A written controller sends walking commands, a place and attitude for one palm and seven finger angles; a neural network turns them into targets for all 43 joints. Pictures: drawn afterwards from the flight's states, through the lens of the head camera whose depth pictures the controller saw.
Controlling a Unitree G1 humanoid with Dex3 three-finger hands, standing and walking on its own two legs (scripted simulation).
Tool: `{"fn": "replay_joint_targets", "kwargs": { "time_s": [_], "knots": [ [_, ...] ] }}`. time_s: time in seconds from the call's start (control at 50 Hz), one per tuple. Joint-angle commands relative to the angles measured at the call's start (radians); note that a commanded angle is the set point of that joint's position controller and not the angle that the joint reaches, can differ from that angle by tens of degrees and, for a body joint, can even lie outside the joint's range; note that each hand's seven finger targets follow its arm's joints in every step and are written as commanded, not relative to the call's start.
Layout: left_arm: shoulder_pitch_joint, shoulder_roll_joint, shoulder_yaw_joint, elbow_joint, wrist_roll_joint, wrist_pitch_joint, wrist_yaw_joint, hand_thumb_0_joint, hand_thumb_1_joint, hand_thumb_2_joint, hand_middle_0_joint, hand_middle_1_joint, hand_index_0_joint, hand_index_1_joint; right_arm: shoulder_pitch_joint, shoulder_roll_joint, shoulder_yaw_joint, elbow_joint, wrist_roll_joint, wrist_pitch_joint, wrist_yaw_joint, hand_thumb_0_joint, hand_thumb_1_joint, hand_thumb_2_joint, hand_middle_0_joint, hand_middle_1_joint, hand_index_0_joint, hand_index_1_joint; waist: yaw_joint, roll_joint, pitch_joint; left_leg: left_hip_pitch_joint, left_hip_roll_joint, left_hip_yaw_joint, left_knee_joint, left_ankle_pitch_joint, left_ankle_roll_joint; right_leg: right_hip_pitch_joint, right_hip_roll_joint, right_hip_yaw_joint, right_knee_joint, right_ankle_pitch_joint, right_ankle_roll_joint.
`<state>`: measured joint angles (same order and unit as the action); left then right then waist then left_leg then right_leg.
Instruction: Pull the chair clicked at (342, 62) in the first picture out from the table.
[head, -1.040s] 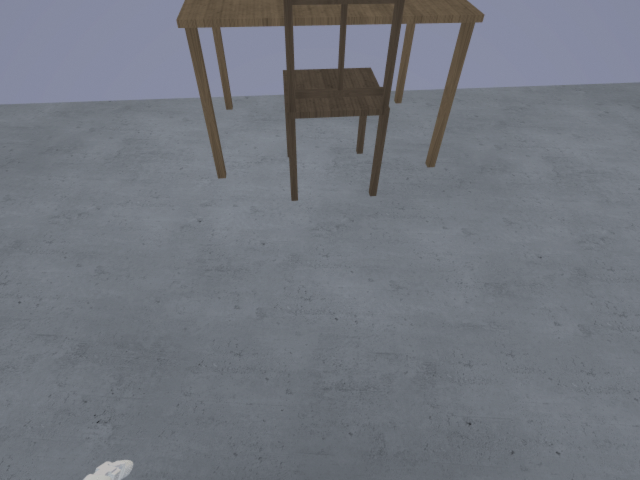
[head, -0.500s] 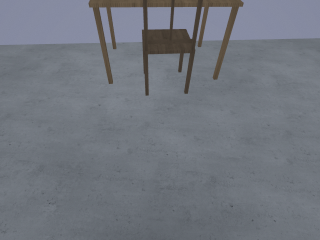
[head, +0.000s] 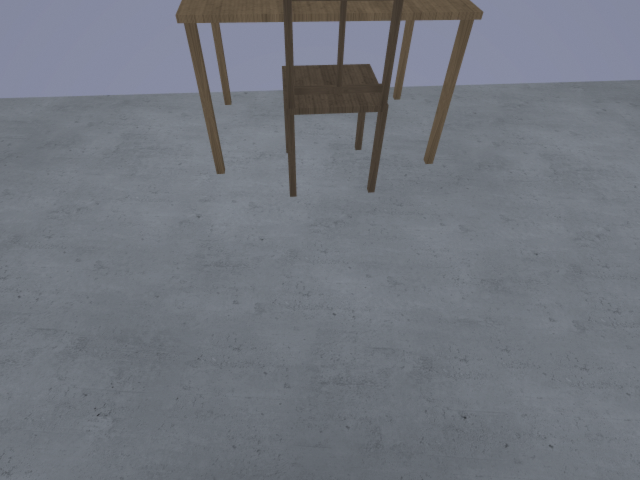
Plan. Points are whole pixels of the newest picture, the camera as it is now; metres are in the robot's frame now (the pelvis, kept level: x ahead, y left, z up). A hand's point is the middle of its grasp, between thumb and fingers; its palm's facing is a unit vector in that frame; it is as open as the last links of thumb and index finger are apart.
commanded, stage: look at it before walking up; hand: left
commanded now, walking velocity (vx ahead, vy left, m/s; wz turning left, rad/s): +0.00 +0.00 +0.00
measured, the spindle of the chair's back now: (341, 46) +1.52 +0.01 -0.08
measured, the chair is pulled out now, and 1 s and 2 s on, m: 0.00 0.00 0.00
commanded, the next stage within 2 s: walk to a spot facing it in 0.40 s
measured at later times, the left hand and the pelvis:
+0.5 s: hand out of the picture +0.07 +0.24 -0.16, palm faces -0.02 -0.94 -0.33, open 7.3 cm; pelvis +0.01 -0.01 +0.00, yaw +0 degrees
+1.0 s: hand out of the picture +0.13 +0.13 -0.18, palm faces -0.11 -0.97 -0.22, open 7.3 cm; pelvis +0.10 -0.06 -0.02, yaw -11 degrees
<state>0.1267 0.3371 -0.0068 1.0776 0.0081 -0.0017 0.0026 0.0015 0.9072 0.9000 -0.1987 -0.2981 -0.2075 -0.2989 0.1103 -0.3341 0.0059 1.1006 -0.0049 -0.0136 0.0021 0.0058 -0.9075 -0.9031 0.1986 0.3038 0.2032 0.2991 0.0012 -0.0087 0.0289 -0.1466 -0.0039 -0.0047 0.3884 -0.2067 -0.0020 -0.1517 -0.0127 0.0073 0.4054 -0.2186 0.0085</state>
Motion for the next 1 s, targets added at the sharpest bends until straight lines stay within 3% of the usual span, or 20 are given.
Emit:
{"fn": "replay_joint_targets", "kwargs": {
  "time_s": [0.0, 0.18, 0.3, 0.48, 0.52, 0.56, 0.6, 0.66, 0.7, 0.72, 0.74, 0.78, 0.8, 0.82, 0.84, 0.86, 0.88, 0.9, 0.94, 0.98],
  "knots": [
    [-0.028, 0.204, 0.038, -0.059, 0.003, -0.024, 0.009, 0.0, 0.9, 0.9, -0.2, -0.3, -0.2, -0.3, -0.046, -0.206, -0.046, -0.059, -0.003, -0.022, -0.012, 0.0, -0.9, -0.9, 0.2, 0.3, 0.2, 0.3, 0.002, 0.004, -0.063, 0.012, 0.119, -0.103, -0.06, 0.154, 0.033, 0.004, -0.109, 0.094, -0.075, 0.133, -0.038],
    [-0.027, 0.205, 0.038, -0.057, 0.004, -0.021, 0.008, 0.0, 0.9, 0.9, -0.2, -0.3, -0.2, -0.3, -0.05, -0.208, -0.043, -0.058, -0.003, -0.019, -0.012, 0.0, -0.9, -0.9, 0.2, 0.3, 0.2, 0.3, 0.003, 0.011, -0.047, 0.013, 0.119, -0.102, -0.076, 0.122, 0.031, -0.004, -0.106, 0.096, -0.088, 0.099, -0.036],
    [-0.02, 0.207, 0.039, -0.054, 0.002, -0.025, 0.008, 0.0, 0.9, 0.9, -0.2, -0.3, -0.2, -0.3, -0.044, -0.209, -0.042, -0.057, -0.002, -0.021, -0.014, 0.0, -0.9, -0.9, 0.2, 0.3, 0.2, 0.3, 0.001, 0.002, -0.085, 0.037, 0.121, -0.097, -0.063, 0.172, 0.029, 0.021, -0.111, 0.097, -0.082, 0.164, -0.039],
    [-0.015, 0.205, 0.039, -0.047, 0.002, -0.024, 0.01, 0.0, 0.9, 0.9, -0.2, -0.3, -0.2, -0.3, -0.046, -0.207, -0.04, -0.05, -0.002, -0.018, -0.015, 0.0, -0.9, -0.9, 0.2, 0.3, 0.2, 0.3, 0.002, 0.008, -0.063, 0.035, 0.122, -0.094, -0.073, 0.164, 0.026, 0.017, -0.11, 0.098, -0.09, 0.16, -0.039],
    [0.049, 0.092, 0.017, -0.022, 0.002, -0.003, 0.012, 0.0, 0.9, 0.9, -0.2, -0.3, -0.2, -0.3, 0.018, -0.09, -0.015, -0.027, -0.01, -0.003, -0.012, 0.0, -0.9, -0.9, 0.2, 0.3, 0.2, 0.3, 0.001, -0.002, -0.069, 0.045, 0.118, -0.053, -0.042, 0.05, 0.007, -0.005, -0.097, 0.108, -0.081, 0.041, -0.029],
    [0.072, 0.094, 0.023, -0.031, 0.009, 0.014, 0.001, 0.0, 0.9, 0.9, -0.2, -0.3, -0.2, -0.3, 0.049, -0.088, -0.022, -0.029, -0.016, 0.01, -0.01, 0.0, -0.9, -0.9, 0.2, 0.3, 0.2, 0.3, 0.002, -0.011, -0.004, -0.005, 0.114, -0.039, -0.032, -0.188, 0.01, -0.082, -0.077, 0.139, -0.09, -0.207, -0.041],
    [0.086, 0.103, 0.038, -0.057, 0.014, 0.022, -0.012, 0.0, 0.9, 0.9, -0.2, -0.3, -0.2, -0.3, 0.06, -0.106, -0.037, -0.048, -0.02, 0.014, -0.008, 0.0, -0.9, -0.9, 0.2, 0.3, 0.2, 0.3, 0.002, -0.01, 0.07, -0.062, 0.118, -0.044, -0.035, -0.354, 0.02, -0.163, -0.055, 0.171, -0.08, -0.349, -0.058],
    [0.109, 0.084, 0.053, -0.096, 0.016, 0.017, -0.024, 0.0, 0.9, 0.9, -0.2, -0.3, -0.2, -0.3, 0.106, -0.128, -0.057, -0.071, -0.019, 0.005, -0.011, 0.0, -0.9, -0.9, 0.2, 0.3, 0.2, 0.3, -0.009, 0.046, 0.108, -0.044, 0.174, -0.104, -0.049, -0.454, 0.06, -0.276, -0.006, 0.156, 0.036, -0.378, -0.069],
    [0.11, 0.033, 0.054, -0.122, 0.013, 0.001, -0.031, 0.0, 0.9, 0.9, -0.2, -0.3, -0.2, -0.3, 0.16, -0.157, -0.074, -0.072, -0.016, -0.011, -0.017, 0.0, -0.9, -0.9, 0.2, 0.3, 0.2, 0.3, -0.028, 0.158, 0.091, 0.057, 0.29, -0.224, -0.127, -0.417, 0.123, -0.369, 0.056, 0.041, 0.248, -0.235, -0.05],
    [0.074, 0.013, 0.055, -0.143, 0.012, -0.006, -0.034, 0.0, 0.9, 0.9, -0.2, -0.3, -0.2, -0.3, 0.193, -0.161, -0.082, -0.069, -0.014, -0.022, -0.019, 0.0, -0.9, -0.9, 0.2, 0.3, 0.2, 0.3, -0.044, 0.195, 0.072, 0.13, 0.359, -0.255, -0.153, -0.3, 0.165, -0.432, 0.036, -0.017, 0.349, -0.24, -0.032],
    [0.03, 0.013, 0.057, -0.166, 0.012, -0.01, -0.037, 0.0, 0.9, 0.9, -0.2, -0.3, -0.2, -0.3, 0.219, -0.153, -0.086, -0.069, -0.014, -0.029, -0.018, 0.0, -0.9, -0.9, 0.2, 0.3, 0.2, 0.3, -0.061, 0.184, 0.07, 0.167, 0.393, -0.262, -0.162, -0.214, 0.195, -0.483, 0.003, -0.012, 0.411, -0.292, -0.026],
    [0.021, -0.008, 0.065, -0.182, 0.011, -0.018, -0.041, 0.0, 0.9, 0.9, -0.2, -0.3, -0.2, -0.3, 0.212, -0.125, -0.086, -0.071, -0.019, -0.036, -0.019, 0.0, -0.9, -0.9, 0.2, 0.3, 0.2, 0.3, -0.048, 0.17, 0.086, 0.137, 0.399, -0.175, -0.121, -0.032, 0.19, -0.457, -0.049, -0.016, 0.401, -0.304, -0.021],
    [0.059, -0.023, 0.067, -0.171, 0.01, -0.021, -0.044, 0.0, 0.9, 0.9, -0.2, -0.3, -0.2, -0.3, 0.181, -0.114, -0.082, -0.076, -0.022, -0.037, -0.02, 0.0, -0.9, -0.9, 0.2, 0.3, 0.2, 0.3, -0.021, 0.162, 0.078, 0.083, 0.377, -0.107, -0.081, 0.021, 0.161, -0.367, -0.054, -0.034, 0.344, -0.284, -0.024],
    [0.14, -0.036, 0.07, -0.142, 0.011, -0.022, -0.047, 0.0, 0.9, 0.9, -0.2, -0.3, -0.2, -0.3, 0.143, -0.104, -0.079, -0.083, -0.023, -0.036, -0.02, 0.0, -0.9, -0.9, 0.2, 0.3, 0.2, 0.3, 0.023, 0.144, 0.049, 0.008, 0.334, -0.019, -0.003, 0.023, 0.119, -0.216, -0.042, -0.066, 0.246, -0.211, -0.028],
    [0.288, -0.03, 0.076, -0.091, 0.015, -0.025, -0.046, 0.0, 0.9, 0.9, -0.2, -0.3, -0.2, -0.3, 0.099, -0.093, -0.077, -0.09, -0.021, -0.034, -0.019, 0.0, -0.9, -0.9, 0.2, 0.3, 0.2, 0.3, 0.098, 0.049, -0.002, -0.103, 0.263, 0.071, 0.196, 0.003, 0.071, -0.001, 0.001, -0.095, 0.125, -0.076, -0.036],
    [0.446, 0.067, 0.096, -0.041, 0.024, -0.04, -0.032, 0.0, 0.9, 0.9, -0.2, -0.3, -0.2, -0.3, 0.086, -0.029, -0.063, -0.12, -0.006, -0.034, -0.01, 0.0, -0.9, -0.9, 0.2, 0.3, 0.2, 0.3, 0.156, -0.227, -0.052, -0.341, 0.141, 0.18, 0.529, -0.126, 0.01, 0.21, -0.15, 0.189, -0.045, -0.159, -0.09],
    [0.534, 0.145, 0.111, -0.017, 0.012, -0.048, -0.013, 0.0, 0.9, 0.9, -0.2, -0.3, -0.2, -0.3, 0.03, 0.027, -0.048, -0.177, -0.008, -0.044, -0.002, 0.0, -0.9, -0.9, 0.2, 0.3, 0.2, 0.3, 0.164, -0.414, -0.02, -0.561, 0.038, 0.152, 0.769, -0.374, -0.018, 0.242, -0.351, 0.599, -0.199, -0.075, -0.166],
    [0.522, 0.123, 0.105, -0.021, 0.002, -0.05, 0.001, 0.0, 0.9, 0.9, -0.2, -0.3, -0.2, -0.3, 0.022, -0.006, -0.057, -0.179, -0.012, -0.047, -0.002, 0.0, -0.9, -0.9, 0.2, 0.3, 0.2, 0.3, 0.144, -0.266, -0.037, -0.592, 0.076, 0.041, 0.825, -0.328, -0.003, 0.276, -0.355, 0.605, -0.193, -0.029, -0.212],
    [0.408, 0.049, 0.088, -0.048, 0.004, -0.056, 0.004, 0.0, 0.9, 0.9, -0.2, -0.3, -0.2, -0.3, 0.004, 0.015, -0.065, -0.147, -0.011, -0.051, 0.001, 0.0, -0.9, -0.9, 0.2, 0.3, 0.2, 0.3, 0.094, -0.086, 0.054, -0.581, 0.135, 0.025, 0.847, -0.181, -0.003, 0.132, -0.317, 0.498, -0.179, -0.013, -0.218],
    [0.353, -0.001, 0.071, -0.061, 0.011, -0.065, 0.006, 0.0, 0.9, 0.9, -0.2, -0.3, -0.2, -0.3, 0.049, 0.044, -0.064, -0.119, -0.022, -0.038, 0.005, 0.0, -0.9, -0.9, 0.2, 0.3, 0.2, 0.3, 0.045, -0.03, 0.066, -0.532, 0.144, 0.03, 0.807, -0.098, -0.021, 0.06, -0.265, 0.365, -0.18, 0.11, -0.202]
  ]
}}
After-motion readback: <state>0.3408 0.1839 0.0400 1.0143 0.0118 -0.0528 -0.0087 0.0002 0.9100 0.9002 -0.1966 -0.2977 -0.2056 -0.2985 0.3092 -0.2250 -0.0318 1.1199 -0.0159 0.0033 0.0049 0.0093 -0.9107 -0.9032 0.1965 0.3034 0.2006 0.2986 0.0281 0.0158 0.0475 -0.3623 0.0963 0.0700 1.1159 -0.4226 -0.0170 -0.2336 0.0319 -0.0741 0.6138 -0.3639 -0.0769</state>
